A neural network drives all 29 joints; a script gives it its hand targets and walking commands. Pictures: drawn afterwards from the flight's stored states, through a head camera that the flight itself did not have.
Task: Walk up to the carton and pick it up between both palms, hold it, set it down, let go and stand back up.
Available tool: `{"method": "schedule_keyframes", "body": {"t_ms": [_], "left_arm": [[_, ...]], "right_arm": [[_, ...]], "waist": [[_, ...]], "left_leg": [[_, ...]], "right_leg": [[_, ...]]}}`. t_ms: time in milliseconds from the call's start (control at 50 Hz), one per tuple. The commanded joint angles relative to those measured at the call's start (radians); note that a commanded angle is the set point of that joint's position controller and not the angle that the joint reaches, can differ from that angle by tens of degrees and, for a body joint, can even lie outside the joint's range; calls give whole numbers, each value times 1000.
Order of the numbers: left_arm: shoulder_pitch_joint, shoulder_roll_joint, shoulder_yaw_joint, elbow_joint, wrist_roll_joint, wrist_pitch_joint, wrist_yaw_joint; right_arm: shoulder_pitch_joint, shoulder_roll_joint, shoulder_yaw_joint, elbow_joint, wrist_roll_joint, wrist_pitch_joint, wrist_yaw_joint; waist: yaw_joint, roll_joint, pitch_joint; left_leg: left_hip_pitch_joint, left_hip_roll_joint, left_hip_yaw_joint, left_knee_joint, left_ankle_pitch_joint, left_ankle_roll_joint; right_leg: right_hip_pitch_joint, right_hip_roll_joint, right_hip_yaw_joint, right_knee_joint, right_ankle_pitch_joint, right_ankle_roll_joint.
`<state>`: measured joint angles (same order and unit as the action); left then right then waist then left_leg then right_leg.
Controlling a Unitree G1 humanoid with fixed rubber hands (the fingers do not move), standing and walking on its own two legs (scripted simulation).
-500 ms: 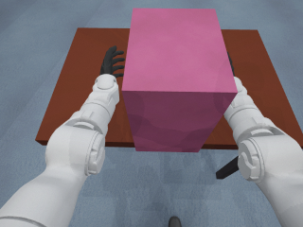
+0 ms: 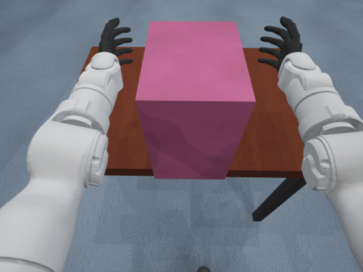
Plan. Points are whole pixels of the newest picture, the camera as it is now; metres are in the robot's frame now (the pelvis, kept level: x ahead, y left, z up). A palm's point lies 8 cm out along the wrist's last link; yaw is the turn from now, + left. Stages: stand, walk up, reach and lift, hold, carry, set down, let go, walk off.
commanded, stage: set down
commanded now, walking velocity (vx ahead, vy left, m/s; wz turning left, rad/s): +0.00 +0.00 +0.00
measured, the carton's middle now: (191, 108) +0.48 -0.04 +0.07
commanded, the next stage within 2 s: none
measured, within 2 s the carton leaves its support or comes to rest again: neither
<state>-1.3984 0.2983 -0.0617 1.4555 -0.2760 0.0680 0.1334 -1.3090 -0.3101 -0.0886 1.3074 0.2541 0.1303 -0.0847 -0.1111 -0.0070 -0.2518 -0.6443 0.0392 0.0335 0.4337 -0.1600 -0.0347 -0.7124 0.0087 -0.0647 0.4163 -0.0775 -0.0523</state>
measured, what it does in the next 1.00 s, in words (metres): stands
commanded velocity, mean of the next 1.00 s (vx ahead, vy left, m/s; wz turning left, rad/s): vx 0.00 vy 0.00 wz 0.00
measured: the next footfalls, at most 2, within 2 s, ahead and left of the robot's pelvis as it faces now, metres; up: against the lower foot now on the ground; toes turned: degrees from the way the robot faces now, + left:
none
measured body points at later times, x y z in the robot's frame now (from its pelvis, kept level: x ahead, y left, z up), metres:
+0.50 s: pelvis +0.01 +0.00 +0.01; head +0.06 +0.02 +0.45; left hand +0.53 +0.15 +0.23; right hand +0.49 -0.21 +0.24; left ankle +0.01 +0.14 -0.73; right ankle +0.05 -0.08 -0.73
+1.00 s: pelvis +0.01 +0.01 +0.01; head +0.05 +0.01 +0.46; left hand +0.48 +0.15 +0.15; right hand +0.45 -0.22 +0.15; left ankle +0.01 +0.15 -0.73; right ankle +0.05 -0.09 -0.73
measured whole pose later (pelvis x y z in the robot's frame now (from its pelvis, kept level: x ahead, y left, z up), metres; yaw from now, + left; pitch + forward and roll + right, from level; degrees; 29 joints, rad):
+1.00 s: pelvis +0.01 +0.01 +0.01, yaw -1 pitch +9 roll +0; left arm -0.93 0.23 0.09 0.89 -0.12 0.28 0.09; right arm -0.95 -0.29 0.01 0.99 0.35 0.17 -0.13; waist -0.07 0.00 -0.09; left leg -0.35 0.04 0.01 0.39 -0.19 -0.03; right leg -0.40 0.03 -0.04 0.33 -0.08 -0.04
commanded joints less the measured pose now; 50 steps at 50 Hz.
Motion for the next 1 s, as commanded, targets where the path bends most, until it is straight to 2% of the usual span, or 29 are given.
{"method": "schedule_keyframes", "body": {"t_ms": [0,100,180,320,380,480,680,780,880,980], "left_arm": [[-568,194,11,-157,-10,-2,-1],[-612,202,0,-194,-24,29,4],[-625,201,-3,-216,-28,62,5],[-579,176,19,-284,5,124,-2],[-547,166,35,-319,24,148,-8],[-483,164,74,-395,56,175,-21],[-288,137,119,-490,102,183,-38],[-187,108,138,-597,127,173,-44],[-61,81,172,-758,163,167,-48],[-43,77,176,-881,145,175,-32]], "right_arm": [[-546,-146,-24,-185,-17,22,-14],[-583,-161,-63,-211,-40,47,-33],[-605,-165,-75,-236,-44,62,-47],[-574,-175,-55,-254,-6,81,-67],[-548,-186,-38,-239,18,88,-71],[-509,-192,-2,-246,55,92,-74],[-366,-177,71,-292,111,73,-54],[-271,-172,81,-381,116,35,-47],[-149,-167,77,-509,100,-6,-50],[-124,-169,47,-628,75,-16,-49]], "waist": [[4,-39,-690],[-18,1,-726],[-21,43,-738],[-16,115,-729],[-17,124,-693],[-11,92,-635],[24,30,-516],[32,31,-533],[40,21,-554],[45,8,-534]], "left_leg": [[-18,-63,-7,-102,-59,44],[33,-64,-8,-102,-40,28],[86,-66,-9,-91,-6,12],[212,-67,-15,-61,118,-21],[278,-64,-20,-45,178,-32],[307,-62,-21,-41,227,-35],[315,-63,-21,-68,226,-16],[349,-66,-21,-59,255,-20],[377,-75,-16,-54,271,-19],[377,-78,-12,-59,178,-3]], "right_leg": [[742,-13,75,52,341,74],[724,-3,57,40,329,69],[711,5,45,34,351,67],[708,23,29,25,438,66],[688,35,20,13,455,64],[731,45,25,9,517,71],[796,45,47,-3,534,84],[813,48,48,-1,563,87],[853,52,51,9,594,95],[795,54,48,2,447,97]]}}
